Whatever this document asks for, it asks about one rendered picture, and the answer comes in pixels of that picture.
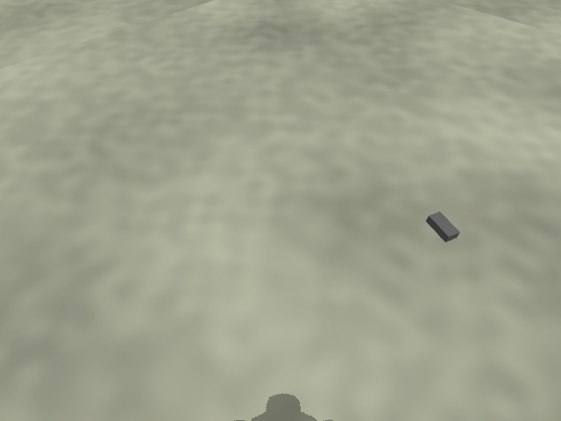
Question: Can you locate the small box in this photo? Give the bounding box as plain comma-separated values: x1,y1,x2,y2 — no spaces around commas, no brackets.
426,211,460,242

